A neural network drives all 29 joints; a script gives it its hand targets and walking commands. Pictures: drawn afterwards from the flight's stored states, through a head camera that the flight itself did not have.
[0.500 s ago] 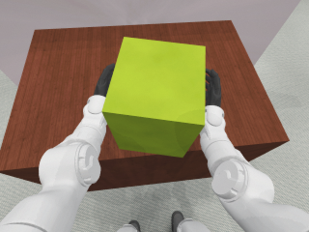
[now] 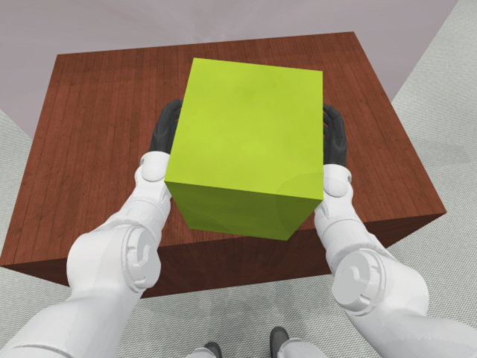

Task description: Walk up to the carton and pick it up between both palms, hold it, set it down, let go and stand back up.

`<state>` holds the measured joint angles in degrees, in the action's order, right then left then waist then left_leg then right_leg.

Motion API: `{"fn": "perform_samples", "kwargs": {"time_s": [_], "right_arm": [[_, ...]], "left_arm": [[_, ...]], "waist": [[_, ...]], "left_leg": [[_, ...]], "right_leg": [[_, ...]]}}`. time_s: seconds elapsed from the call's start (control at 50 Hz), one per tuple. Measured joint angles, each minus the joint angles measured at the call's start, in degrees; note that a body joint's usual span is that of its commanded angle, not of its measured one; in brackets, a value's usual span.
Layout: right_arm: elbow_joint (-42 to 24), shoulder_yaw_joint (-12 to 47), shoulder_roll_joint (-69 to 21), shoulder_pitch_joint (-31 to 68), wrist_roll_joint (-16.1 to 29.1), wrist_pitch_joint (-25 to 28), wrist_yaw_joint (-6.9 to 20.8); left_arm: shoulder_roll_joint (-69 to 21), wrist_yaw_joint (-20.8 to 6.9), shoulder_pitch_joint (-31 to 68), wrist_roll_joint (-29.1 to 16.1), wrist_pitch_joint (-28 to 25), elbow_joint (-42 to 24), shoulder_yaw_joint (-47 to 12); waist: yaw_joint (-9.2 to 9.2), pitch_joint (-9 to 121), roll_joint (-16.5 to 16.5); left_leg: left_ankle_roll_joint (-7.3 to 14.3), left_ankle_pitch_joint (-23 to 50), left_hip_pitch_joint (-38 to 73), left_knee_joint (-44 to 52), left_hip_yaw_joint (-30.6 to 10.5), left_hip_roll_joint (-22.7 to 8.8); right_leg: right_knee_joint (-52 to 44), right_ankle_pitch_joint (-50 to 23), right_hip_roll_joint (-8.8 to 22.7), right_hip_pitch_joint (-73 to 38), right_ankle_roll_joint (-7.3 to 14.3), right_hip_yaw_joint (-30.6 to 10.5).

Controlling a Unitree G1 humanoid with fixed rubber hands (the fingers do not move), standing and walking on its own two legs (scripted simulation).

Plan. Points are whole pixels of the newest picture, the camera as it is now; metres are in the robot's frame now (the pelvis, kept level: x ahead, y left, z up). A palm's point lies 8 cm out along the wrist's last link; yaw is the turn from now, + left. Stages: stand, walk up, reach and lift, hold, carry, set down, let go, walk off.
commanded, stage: reach and lift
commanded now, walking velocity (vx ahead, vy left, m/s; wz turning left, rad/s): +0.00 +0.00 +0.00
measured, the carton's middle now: (246, 161) +0.42 -0.02 +0.02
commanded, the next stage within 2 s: none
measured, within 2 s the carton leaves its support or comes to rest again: neither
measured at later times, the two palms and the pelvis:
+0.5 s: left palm (157, 147) +0.43 +0.12 +0.07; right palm (338, 144) +0.40 -0.16 +0.08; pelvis +0.00 +0.00 +0.00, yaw +0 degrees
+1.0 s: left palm (148, 133) +0.40 +0.12 +0.15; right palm (367, 128) +0.37 -0.17 +0.16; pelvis -0.02 +0.00 +0.01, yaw +0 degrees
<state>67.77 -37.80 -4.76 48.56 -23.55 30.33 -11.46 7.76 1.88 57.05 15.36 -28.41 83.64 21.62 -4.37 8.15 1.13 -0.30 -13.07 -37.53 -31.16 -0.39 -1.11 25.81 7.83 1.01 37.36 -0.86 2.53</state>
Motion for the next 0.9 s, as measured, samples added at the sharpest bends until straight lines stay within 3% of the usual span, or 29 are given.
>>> {"fn": "perform_samples", "kwargs": {"time_s": [0.14,0.32,0.56,0.9], "right_arm": [[0.00,5.30,0.95,-0.66,1.62,-3.97,-0.59],[0.00,14.31,2.63,-0.94,8.56,-8.70,-1.06],[-2.61,25.21,5.28,-0.93,19.15,-19.61,-1.91],[-5.56,27.35,7.24,1.27,23.84,-32.83,-1.54]], "left_arm": [[-0.29,1.02,-2.26,-5.15,1.38,0.00,-3.58],[-0.29,2.63,-3.98,-12.34,3.22,0.00,-10.03],[-0.28,3.88,-3.96,-17.15,12.22,-2.28,-16.09],[-0.74,4.21,-4.00,-15.84,29.31,-12.04,-16.51]], "waist": [[0.00,1.11,0.31],[0.00,4.72,0.93],[0.00,8.35,1.93],[0.00,7.68,1.48]], "left_leg": [[0.00,-0.01,0.01,0.00,0.00,0.00],[0.00,-0.02,0.02,0.00,0.00,0.00],[0.03,0.09,1.39,0.00,0.00,0.00],[0.20,0.01,9.29,0.23,-0.01,0.01]], "right_leg": [[0.00,-0.01,0.00,-0.01,0.00,0.00],[0.00,-0.01,0.00,-0.02,0.00,0.00],[0.00,-0.10,0.00,-1.40,0.00,0.00],[0.00,0.11,0.00,-9.19,0.00,0.00]]}}
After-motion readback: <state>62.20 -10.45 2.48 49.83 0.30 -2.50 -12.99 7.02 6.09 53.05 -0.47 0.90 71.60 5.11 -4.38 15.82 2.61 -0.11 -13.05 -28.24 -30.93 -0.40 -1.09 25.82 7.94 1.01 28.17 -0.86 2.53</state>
